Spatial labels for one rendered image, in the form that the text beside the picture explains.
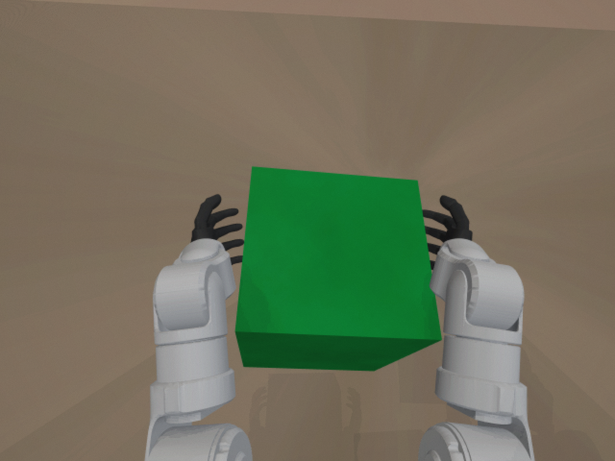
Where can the right robot hand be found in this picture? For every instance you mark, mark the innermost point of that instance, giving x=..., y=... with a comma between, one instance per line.
x=457, y=227

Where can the robot right upper arm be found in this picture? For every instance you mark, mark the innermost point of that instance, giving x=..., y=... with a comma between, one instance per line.
x=459, y=442

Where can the left robot forearm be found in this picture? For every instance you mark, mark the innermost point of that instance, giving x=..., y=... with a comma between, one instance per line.
x=190, y=324

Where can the right robot forearm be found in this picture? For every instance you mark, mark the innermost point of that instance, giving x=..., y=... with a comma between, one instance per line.
x=480, y=372

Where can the left robot hand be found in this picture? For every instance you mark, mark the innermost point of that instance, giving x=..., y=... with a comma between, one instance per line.
x=205, y=221

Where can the carton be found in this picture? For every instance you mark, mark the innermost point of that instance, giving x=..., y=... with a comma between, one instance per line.
x=335, y=272

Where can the robot left upper arm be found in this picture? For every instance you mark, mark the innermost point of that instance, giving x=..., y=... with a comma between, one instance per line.
x=218, y=442

